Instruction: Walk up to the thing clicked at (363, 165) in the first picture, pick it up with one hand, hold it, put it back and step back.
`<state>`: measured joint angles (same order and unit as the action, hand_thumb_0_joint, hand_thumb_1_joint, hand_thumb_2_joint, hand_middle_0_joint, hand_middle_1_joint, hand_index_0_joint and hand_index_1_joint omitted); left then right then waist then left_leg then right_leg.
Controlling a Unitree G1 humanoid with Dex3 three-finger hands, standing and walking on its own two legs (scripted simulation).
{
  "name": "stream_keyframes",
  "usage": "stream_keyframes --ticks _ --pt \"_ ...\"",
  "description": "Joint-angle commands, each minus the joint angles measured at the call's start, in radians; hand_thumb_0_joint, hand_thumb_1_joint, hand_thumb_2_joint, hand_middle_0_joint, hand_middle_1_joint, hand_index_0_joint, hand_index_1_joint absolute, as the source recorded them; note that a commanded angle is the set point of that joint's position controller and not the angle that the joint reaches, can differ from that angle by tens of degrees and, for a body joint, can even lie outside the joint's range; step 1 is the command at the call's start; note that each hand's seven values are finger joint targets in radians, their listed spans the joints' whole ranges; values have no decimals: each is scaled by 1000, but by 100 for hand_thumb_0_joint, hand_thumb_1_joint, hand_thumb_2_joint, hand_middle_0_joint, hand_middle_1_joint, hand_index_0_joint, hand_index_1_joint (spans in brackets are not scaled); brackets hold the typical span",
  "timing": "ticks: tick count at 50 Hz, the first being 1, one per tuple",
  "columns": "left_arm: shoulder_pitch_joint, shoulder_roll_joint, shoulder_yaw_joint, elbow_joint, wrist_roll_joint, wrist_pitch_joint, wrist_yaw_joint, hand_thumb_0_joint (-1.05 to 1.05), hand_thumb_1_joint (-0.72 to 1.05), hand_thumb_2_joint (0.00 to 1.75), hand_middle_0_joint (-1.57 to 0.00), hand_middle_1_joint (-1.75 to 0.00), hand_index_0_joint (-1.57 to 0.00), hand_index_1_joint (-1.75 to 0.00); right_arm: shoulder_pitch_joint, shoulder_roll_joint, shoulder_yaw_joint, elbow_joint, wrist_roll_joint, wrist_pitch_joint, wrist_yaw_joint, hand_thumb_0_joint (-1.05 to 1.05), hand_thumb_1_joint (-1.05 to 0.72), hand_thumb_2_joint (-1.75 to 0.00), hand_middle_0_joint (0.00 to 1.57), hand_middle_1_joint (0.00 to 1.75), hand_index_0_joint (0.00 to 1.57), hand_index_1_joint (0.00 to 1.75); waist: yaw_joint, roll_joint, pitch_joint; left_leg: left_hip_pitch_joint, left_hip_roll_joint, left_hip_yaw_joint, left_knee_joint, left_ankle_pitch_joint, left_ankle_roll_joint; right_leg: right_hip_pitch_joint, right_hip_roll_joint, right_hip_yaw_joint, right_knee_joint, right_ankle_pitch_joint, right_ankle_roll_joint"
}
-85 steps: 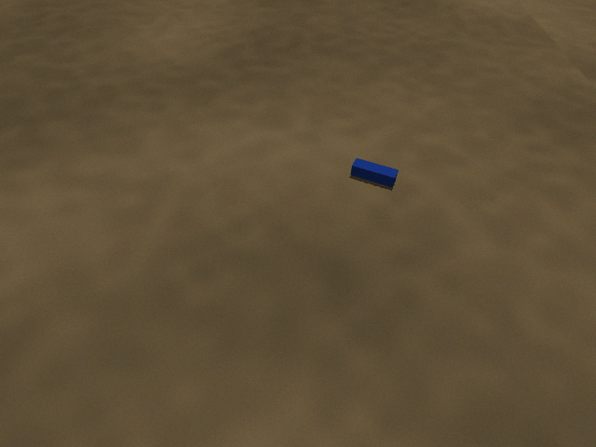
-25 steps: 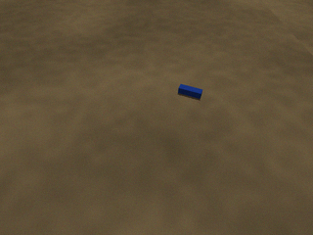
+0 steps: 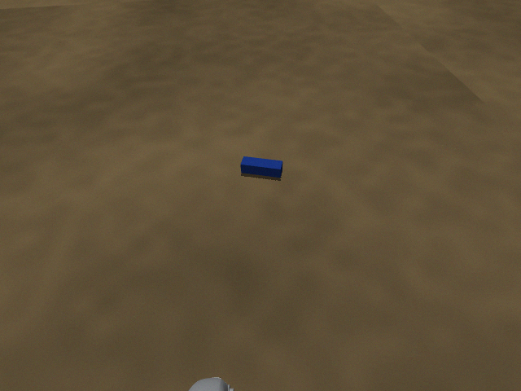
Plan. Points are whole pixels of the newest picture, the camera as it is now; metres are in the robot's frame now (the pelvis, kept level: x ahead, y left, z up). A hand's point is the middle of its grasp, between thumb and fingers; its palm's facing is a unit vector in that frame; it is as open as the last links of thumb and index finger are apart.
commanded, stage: walk up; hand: left
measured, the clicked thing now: (261, 166) +1.39 +0.11 -0.74
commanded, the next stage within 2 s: none
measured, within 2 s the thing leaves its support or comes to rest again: neither
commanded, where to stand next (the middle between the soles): +0.97 -0.11 m, yaw -8 degrees
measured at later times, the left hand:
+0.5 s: hand (141, 271) +0.38 +0.30 -0.13, palm faces -0.18 -0.92 -0.34, open 7.4 cm
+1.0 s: hand (188, 207) +0.56 +0.23 -0.13, palm faces -0.16 -0.91 -0.37, open 7.4 cm
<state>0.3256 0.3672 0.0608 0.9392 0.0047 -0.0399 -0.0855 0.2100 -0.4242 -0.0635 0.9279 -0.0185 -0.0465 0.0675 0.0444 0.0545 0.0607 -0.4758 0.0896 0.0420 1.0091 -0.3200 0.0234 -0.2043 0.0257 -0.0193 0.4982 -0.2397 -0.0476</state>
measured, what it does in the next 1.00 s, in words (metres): walks ahead: left foot, then right foot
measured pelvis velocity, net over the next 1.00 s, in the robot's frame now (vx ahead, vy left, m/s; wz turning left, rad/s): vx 0.46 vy -0.03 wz -0.16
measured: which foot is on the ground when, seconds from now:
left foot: up 0.00-0.20, down 0.22-0.70, up 0.72-1.00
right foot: down 0.00-0.24, up 0.26-0.64, down 0.66-1.00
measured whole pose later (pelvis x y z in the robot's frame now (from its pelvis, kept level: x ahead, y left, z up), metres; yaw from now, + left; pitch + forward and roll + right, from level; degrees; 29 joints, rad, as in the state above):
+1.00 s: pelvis +0.46 -0.03 +0.00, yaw -9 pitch -3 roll -1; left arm 0.32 0.38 0.04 0.86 0.01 -0.08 -0.06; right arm 0.27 -0.44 -0.07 0.86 -0.02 -0.04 0.07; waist 0.02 0.06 0.07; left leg -0.53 0.11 0.00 0.84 -0.25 -0.01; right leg -0.16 0.02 -0.06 0.46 -0.26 -0.04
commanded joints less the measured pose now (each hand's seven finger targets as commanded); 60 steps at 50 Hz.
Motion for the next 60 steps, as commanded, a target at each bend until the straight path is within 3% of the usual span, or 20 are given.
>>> stream_keyframes --ticks 1,7,10,11,12,13,19,23,29,32,33,35,36,41,48,51,55,56,58,60 --pt "-52 320 85 -126 0 -48 30 0 90 90 -20 -30 -20 -30 -5 -213 -68 -94 -12 -16 7 0 -90 -90 20 30 20 30 -23 -159 42 -44 40 -32 -177 50 -29 -83 -229 294 -328 -338 -156" --pt "-36 318 78 -155 10 -55 29 0 90 90 -20 -30 -20 -30 -69 -177 -69 -136 -10 -52 3 0 -90 -90 20 30 20 30 -3 -121 8 94 18 -10 -406 153 -25 -41 -230 244 -225 -134 -146" --pt "-46 260 53 -168 12 -56 34 0 90 90 -20 -30 -20 -30 193 -225 -98 -65 -17 -72 -20 0 -90 -90 20 30 20 30 -141 15 -127 522 -41 19 -516 109 13 -178 -122 110 180 129 -81" --pt "8 184 31 -168 5 -52 37 0 90 90 -20 -30 -20 -30 310 -293 -125 -48 -34 -78 -33 0 -90 -90 20 30 20 30 -185 207 -202 673 125 -220 -615 -127 64 -322 -30 50 473 62 -41" --pt "63 147 15 -162 -5 -47 39 0 90 90 -20 -30 -20 -30 268 -332 -126 -80 -31 -83 -40 0 -90 -90 20 30 20 30 -133 250 -165 707 317 -602 -739 -292 109 -515 83 84 630 -237 0" --pt "76 265 36 -141 2 -37 54 0 90 90 -20 -30 -20 -30 196 -355 -128 -104 0 -80 -36 0 -90 -90 20 30 20 30 -116 146 -138 622 398 -738 -809 -434 208 -529 27 142 713 -258 -17" --pt "17 250 44 -104 -14 -34 25 0 90 90 -20 -30 -20 -30 118 -232 -69 -123 18 -90 -36 0 -90 -90 20 30 20 30 -61 53 23 335 194 -144 -770 216 146 -381 -80 132 569 -24 29" --pt "-104 217 35 -159 -10 -26 5 0 90 90 -20 -30 -20 -30 129 -250 -71 -141 9 -87 -38 0 -90 -90 20 30 20 30 -74 87 37 381 199 -41 -767 388 185 -401 -98 70 361 18 53" --pt "-194 212 42 -161 4 -23 -10 0 90 90 -20 -30 -20 -30 123 -268 -79 -150 15 -64 -37 0 -90 -90 20 30 20 30 -85 60 0 326 195 12 -714 243 147 -168 -89 -33 112 172 17" --pt "-77 246 61 -121 6 -33 3 0 90 90 -20 -30 -20 -30 123 -251 -68 -158 12 -51 -42 0 -90 -90 20 30 20 30 -7 -54 -78 307 150 61 -460 381 111 54 -39 -62 34 136 -10" --pt "31 288 82 -90 8 -43 17 0 90 90 -20 -30 -20 -30 172 -199 -47 -158 10 -51 -42 0 -90 -90 20 30 20 30 40 -169 -165 228 93 84 -230 341 83 243 -39 -22 18 58 -26" --pt "120 420 113 -109 4 -54 43 0 90 90 -20 -30 -20 -30 257 -148 -19 -167 20 -42 -41 0 -90 -90 20 30 20 30 54 -376 -217 -122 -100 45 155 -200 15 446 -420 678 -192 -129 -173" --pt "80 417 111 -112 -17 -49 45 0 90 90 -20 -30 -20 -30 204 -243 -42 -150 16 -34 -51 0 -90 -90 20 30 20 30 64 -279 -179 -150 -39 -24 224 -204 9 395 -443 733 -201 -104 -243" --pt "-43 292 70 -138 -21 -58 61 0 90 90 -20 -30 -20 -30 192 -180 -33 -113 28 -20 -36 0 -90 -90 20 30 20 30 -38 -182 -27 -13 16 -90 107 -7 14 26 -250 236 -191 260 -149" --pt "-40 310 74 -180 4 -75 51 0 90 90 -20 -30 -20 -30 69 -179 -53 -142 0 -13 1 0 -90 -90 20 30 20 30 -11 -182 24 -31 43 -37 -212 93 -42 -69 -256 165 -286 -160 -184" --pt "-43 320 75 -185 9 -77 47 0 90 90 -20 -30 -20 -30 27 -166 -52 -155 -1 -32 8 0 -90 -90 20 30 20 30 -5 -190 14 43 44 -35 -355 162 -29 -61 -274 158 -235 -115 -170" --pt "-76 293 57 -186 11 -66 45 0 90 90 -20 -30 -20 -30 188 -206 -79 -91 -8 -52 -7 0 -90 -90 20 30 20 30 -117 -71 -83 402 -30 23 -450 145 6 -170 -229 95 20 -4 -110" --pt "-30 243 38 -182 10 -62 45 0 90 90 -20 -30 -20 -30 271 -250 -95 -64 -12 -58 -18 0 -90 -90 20 30 20 30 -153 87 -129 534 -18 -25 -515 15 31 -242 -151 21 257 36 -83" --pt "61 197 23 -169 -5 -48 53 0 90 90 -20 -30 -20 -30 265 -346 -108 -115 -12 -66 -34 0 -90 -90 20 30 20 30 -118 213 -106 583 342 -706 -789 -327 180 -531 34 11 649 -272 -4" --pt "-9 307 39 -149 7 -42 67 0 90 90 -20 -30 -20 -30 197 -320 -100 -124 21 -58 -33 0 -90 -90 20 30 20 30 -105 54 -14 440 346 -640 -777 -214 247 -512 -69 113 715 -229 -12"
